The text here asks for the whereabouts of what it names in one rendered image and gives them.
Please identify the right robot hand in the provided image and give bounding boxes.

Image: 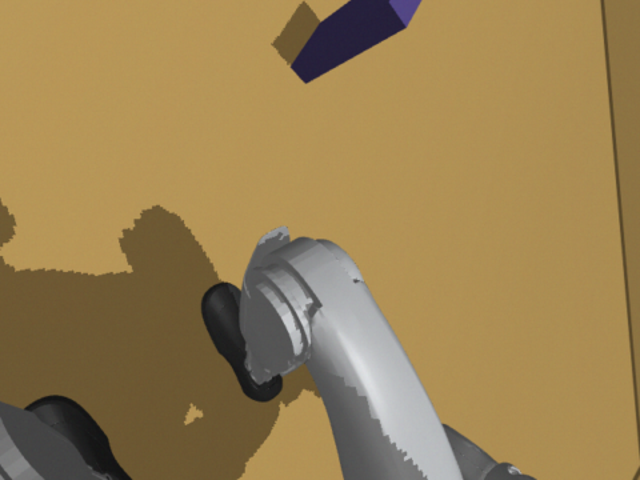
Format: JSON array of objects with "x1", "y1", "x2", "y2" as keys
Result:
[{"x1": 442, "y1": 424, "x2": 498, "y2": 480}]

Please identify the right robot foot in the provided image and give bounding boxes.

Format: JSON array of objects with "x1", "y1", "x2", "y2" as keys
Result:
[{"x1": 201, "y1": 282, "x2": 283, "y2": 402}]

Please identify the left robot foot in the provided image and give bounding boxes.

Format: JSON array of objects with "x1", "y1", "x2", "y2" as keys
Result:
[{"x1": 24, "y1": 395, "x2": 132, "y2": 480}]

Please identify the right robot arm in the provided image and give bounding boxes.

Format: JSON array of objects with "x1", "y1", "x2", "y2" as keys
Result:
[{"x1": 484, "y1": 462, "x2": 537, "y2": 480}]

